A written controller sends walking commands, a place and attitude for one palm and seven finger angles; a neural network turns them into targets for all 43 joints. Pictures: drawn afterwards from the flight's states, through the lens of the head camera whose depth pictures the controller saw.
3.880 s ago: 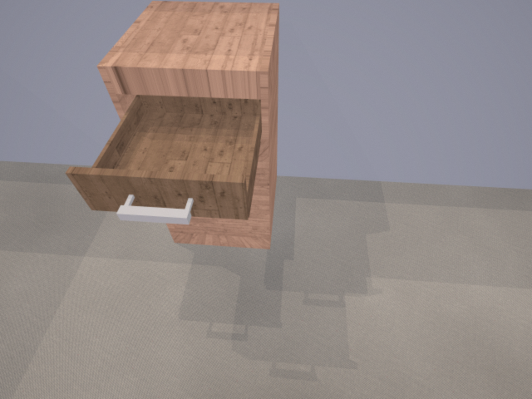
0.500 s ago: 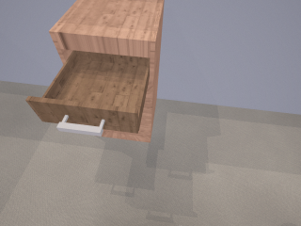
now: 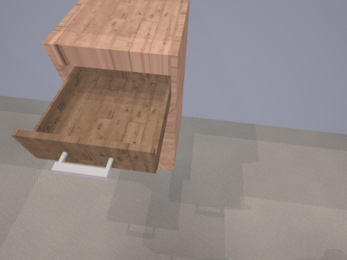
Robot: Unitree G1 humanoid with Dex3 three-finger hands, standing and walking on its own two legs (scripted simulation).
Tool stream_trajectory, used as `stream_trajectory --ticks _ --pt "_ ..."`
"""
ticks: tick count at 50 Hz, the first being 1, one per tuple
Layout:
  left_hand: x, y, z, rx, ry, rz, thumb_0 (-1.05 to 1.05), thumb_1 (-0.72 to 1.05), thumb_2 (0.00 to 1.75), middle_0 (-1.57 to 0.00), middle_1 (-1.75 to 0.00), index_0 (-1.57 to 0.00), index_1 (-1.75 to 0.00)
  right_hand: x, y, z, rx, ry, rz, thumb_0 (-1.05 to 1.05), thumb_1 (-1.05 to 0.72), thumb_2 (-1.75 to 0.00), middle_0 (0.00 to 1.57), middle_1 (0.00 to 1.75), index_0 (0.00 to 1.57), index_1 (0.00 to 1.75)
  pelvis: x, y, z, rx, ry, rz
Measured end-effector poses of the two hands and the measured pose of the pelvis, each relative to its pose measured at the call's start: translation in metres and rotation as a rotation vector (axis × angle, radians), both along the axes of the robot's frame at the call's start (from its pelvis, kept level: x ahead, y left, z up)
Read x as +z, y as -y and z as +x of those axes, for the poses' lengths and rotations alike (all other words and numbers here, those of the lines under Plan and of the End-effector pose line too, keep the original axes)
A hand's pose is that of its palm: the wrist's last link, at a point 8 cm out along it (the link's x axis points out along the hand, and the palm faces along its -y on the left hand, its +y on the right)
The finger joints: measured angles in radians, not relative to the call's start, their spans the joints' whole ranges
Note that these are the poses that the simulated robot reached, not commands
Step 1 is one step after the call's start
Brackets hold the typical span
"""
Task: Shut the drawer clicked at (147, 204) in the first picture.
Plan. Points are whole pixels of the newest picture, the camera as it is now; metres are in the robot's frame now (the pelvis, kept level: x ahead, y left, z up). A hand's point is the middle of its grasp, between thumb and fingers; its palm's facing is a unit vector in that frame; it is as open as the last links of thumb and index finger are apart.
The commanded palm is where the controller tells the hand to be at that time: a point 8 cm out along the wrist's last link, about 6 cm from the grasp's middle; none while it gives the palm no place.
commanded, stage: come to a stop and stand still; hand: left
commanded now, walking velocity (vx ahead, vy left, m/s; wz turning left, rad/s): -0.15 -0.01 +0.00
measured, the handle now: (84, 164) +0.35 +0.28 -0.07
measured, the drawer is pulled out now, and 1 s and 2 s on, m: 0.30 0.30 0.30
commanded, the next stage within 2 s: look again from close up in 1.08 s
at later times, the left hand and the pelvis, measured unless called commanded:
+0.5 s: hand out of the picture +0.02 +0.16 -0.17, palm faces +0.04 -0.98 -0.21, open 7.3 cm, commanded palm none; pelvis -0.02 -0.01 +0.00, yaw +0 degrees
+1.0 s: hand out of the picture -0.05 +0.19 -0.17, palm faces -0.01 -0.97 -0.23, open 7.4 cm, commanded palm none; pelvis -0.07 +0.00 +0.00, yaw -1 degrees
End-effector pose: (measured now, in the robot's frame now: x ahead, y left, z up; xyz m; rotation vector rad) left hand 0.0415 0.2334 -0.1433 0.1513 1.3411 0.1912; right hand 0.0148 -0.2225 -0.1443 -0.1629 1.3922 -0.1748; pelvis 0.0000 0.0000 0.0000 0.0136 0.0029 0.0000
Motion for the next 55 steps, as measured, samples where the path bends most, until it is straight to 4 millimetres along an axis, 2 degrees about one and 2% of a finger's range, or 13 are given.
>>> stream_trajectory --ticks 4,9,13,17,25,32,39,43,49,55 --pt "0.007 -0.001 -0.004 0.003 -0.008 0.039 0.00 0.92 0.90 -0.20 -0.30 -0.20 -0.30 -0.004 0.015 0.026 0.015 0.057 0.003 0.01 -0.93 -0.90 0.20 0.30 0.21 0.30 -0.001 0.008 -0.001 -0.003 -0.002 0.009" --pt "0.015 0.001 -0.012 -0.011 -0.008 0.075 0.01 0.91 0.90 -0.20 -0.30 -0.20 -0.30 -0.004 0.036 0.047 0.019 0.101 -0.003 0.01 -0.92 -0.90 0.20 0.30 0.21 0.30 0.000 0.017 -0.005 0.001 0.002 0.005" --pt "0.014 0.005 -0.021 -0.003 -0.013 0.062 0.01 0.91 0.90 -0.20 -0.30 -0.20 -0.30 0.005 0.042 0.056 0.030 0.124 -0.021 0.01 -0.92 -0.90 0.20 0.30 0.20 0.30 0.003 0.019 -0.007 0.005 0.010 0.012" --pt "0.002 0.007 -0.026 0.011 -0.012 0.027 0.01 0.91 0.90 -0.20 -0.30 -0.20 -0.30 0.006 0.042 0.055 0.051 0.152 -0.044 0.00 -0.91 -0.90 0.20 0.30 0.20 0.30 -0.003 0.016 -0.009 0.010 0.020 -0.010" --pt "0.003 0.022 -0.033 -0.010 0.008 -0.004 0.01 0.91 0.90 -0.21 -0.30 -0.20 -0.30 0.007 0.027 0.027 0.054 0.108 -0.006 0.00 -0.91 -0.90 0.20 0.30 0.20 0.30 0.003 0.015 -0.018 -0.007 0.018 -0.020" --pt "0.009 0.008 -0.037 -0.063 0.069 0.031 0.01 0.92 0.90 -0.21 -0.30 -0.20 -0.30 -0.001 0.009 0.001 0.000 0.190 0.028 0.00 -0.92 -0.90 0.20 0.30 0.20 0.30 -0.003 0.002 -0.029 -0.026 0.051 -0.015" --pt "0.016 -0.005 -0.044 -0.083 0.122 0.043 0.01 0.91 0.90 -0.20 -0.30 -0.20 -0.30 -0.005 0.001 -0.042 0.004 0.154 0.043 0.00 -0.93 -0.90 0.20 0.30 0.20 0.30 -0.002 -0.003 -0.049 -0.027 0.067 -0.007" --pt "0.016 -0.006 -0.059 -0.089 0.099 0.038 0.01 0.91 0.90 -0.20 -0.30 -0.20 -0.30 -0.005 -0.002 -0.070 0.002 0.095 0.052 0.00 -0.92 -0.90 0.20 0.30 0.20 0.30 0.000 -0.004 -0.059 -0.027 0.051 -0.004" --pt "0.010 -0.002 -0.092 -0.070 0.014 0.013 0.01 0.91 0.90 -0.20 -0.30 -0.20 -0.30 -0.004 -0.003 -0.107 -0.011 -0.006 0.052 0.01 -0.91 -0.90 0.20 0.30 0.20 0.30 0.001 -0.003 -0.066 -0.025 0.029 -0.004" --pt "0.003 0.010 -0.120 -0.044 -0.066 -0.026 0.01 0.91 0.90 -0.20 -0.30 -0.20 -0.30 -0.001 -0.002 -0.124 -0.024 -0.064 0.043 0.01 -0.91 -0.90 0.20 0.30 0.20 0.30 0.001 -0.001 -0.064 -0.024 0.021 -0.006"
